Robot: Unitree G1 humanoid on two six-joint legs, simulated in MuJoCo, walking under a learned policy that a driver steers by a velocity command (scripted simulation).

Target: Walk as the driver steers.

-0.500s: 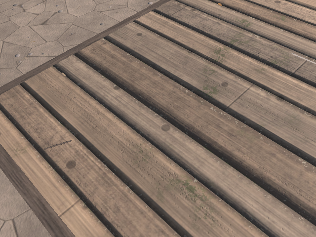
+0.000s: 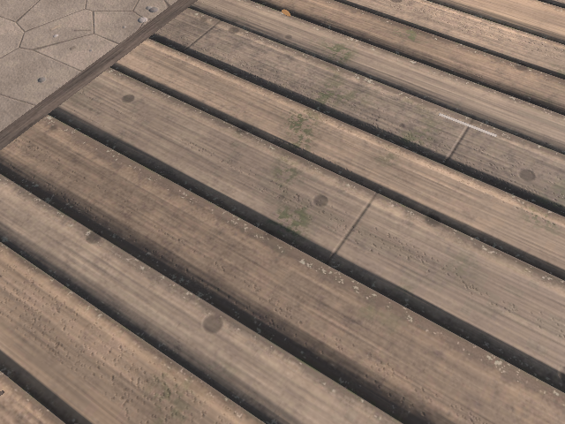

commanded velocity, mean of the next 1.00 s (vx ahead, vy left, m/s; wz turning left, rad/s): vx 0.35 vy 0.00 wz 0.30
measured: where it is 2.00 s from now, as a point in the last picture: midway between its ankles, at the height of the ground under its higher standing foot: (251, 179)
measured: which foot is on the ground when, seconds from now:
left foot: down 0.00-0.20, up 0.22-0.62, down 0.64-1.00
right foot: up 0.00-0.18, down 0.20-0.62, up 0.64-1.00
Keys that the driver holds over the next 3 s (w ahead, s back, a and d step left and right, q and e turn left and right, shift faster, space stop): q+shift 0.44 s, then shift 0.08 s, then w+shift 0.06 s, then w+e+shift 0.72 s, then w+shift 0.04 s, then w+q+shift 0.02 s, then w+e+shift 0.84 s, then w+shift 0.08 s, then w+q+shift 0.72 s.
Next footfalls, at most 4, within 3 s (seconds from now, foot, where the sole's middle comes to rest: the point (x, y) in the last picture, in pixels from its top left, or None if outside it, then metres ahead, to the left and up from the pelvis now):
0.20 right None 0.32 -0.11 -0.78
0.64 left None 0.15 0.10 -0.78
1.14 right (254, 362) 0.58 0.08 -0.78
1.58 left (194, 211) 1.05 0.25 -0.78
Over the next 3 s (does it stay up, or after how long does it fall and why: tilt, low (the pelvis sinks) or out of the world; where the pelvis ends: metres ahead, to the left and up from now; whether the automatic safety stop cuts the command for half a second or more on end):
stays up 1.88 -0.58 -0.02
